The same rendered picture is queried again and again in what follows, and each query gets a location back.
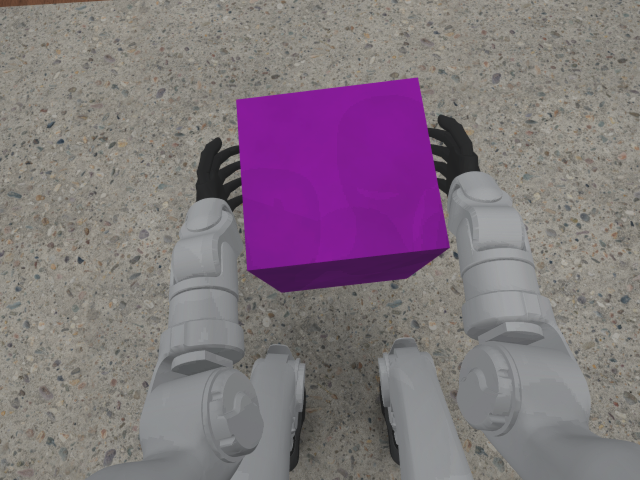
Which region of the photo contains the right robot thigh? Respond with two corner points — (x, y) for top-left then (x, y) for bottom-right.
(378, 347), (474, 480)

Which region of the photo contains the left robot hand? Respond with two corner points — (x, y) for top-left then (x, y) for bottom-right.
(196, 137), (243, 212)

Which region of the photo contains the robot left upper arm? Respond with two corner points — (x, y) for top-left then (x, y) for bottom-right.
(85, 367), (264, 480)

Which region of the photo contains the right robot forearm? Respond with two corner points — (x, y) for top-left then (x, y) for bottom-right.
(447, 171), (591, 417)

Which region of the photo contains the robot right foot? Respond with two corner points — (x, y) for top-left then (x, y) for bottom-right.
(379, 384), (400, 465)

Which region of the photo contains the carton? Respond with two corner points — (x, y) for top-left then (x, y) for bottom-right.
(236, 78), (450, 293)

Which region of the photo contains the right robot hand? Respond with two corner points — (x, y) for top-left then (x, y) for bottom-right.
(428, 115), (481, 197)

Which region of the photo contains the left robot forearm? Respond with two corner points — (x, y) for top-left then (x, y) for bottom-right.
(139, 198), (245, 449)

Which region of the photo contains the robot right upper arm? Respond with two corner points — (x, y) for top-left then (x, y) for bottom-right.
(456, 341), (640, 480)

